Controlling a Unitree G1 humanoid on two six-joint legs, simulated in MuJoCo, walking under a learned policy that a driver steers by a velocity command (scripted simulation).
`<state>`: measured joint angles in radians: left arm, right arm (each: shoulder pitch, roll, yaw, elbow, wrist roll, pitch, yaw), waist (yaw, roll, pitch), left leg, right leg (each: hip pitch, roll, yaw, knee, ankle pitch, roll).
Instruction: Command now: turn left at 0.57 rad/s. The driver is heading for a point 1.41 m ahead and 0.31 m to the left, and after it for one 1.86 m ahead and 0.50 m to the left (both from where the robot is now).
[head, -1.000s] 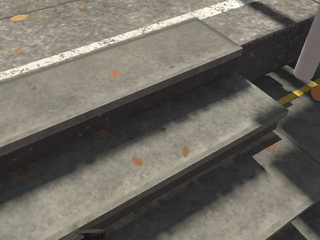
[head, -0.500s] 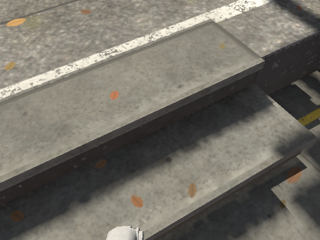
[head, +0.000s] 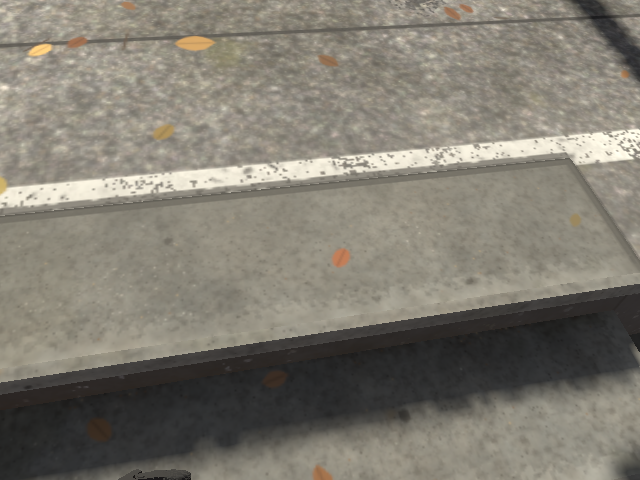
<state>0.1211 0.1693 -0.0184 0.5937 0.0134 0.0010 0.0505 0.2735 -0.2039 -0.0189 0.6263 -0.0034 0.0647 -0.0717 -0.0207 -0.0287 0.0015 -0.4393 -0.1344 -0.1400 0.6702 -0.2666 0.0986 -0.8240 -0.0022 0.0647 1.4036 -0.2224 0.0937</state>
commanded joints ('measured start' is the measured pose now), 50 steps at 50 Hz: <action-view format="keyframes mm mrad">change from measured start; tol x32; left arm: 1 -73 69 25 -93 -16 -7 16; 50 165 100 51 157 6 -22 -44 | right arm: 1 -80 -144 -44 -153 -8 -13 -21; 50 -106 -43 -5 -24 -18 -62 79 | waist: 1 -8 158 -168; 15 29 175 -121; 18 11 -254 -224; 50 40 92 -4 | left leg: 1 280 236 -372 -223 215 24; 14 326 201 -415 -140 654 73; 18 -175 -43 -75 576 -487 -172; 22 -335 100 23 902 -230 -233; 36 6 168 179 159 -154 -181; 41 403 353 -74 -203 528 12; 45 127 286 -63 -335 -64 47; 50 220 238 3 -292 198 -6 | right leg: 1 -80 2 5 -127 -2 36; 6 -8 38 9 -52 -54 32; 13 327 37 -27 -733 -151 5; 18 794 -482 432 -969 914 -386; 23 646 -227 109 -1002 194 -295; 50 579 -92 -91 -982 19 -102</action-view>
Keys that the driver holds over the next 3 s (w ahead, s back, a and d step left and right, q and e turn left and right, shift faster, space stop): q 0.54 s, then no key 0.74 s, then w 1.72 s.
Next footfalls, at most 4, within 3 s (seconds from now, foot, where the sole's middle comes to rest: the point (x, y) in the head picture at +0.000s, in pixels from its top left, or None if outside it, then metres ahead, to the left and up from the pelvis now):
0.32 right None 0.15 -0.15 -0.76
0.80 left None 0.06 0.06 -0.76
1.64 right None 0.20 -0.15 -0.76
1.98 left None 0.41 0.15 -0.61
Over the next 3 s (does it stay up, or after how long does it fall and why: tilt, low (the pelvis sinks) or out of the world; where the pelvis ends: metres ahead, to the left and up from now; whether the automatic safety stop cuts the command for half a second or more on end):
stays up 0.81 0.12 0.31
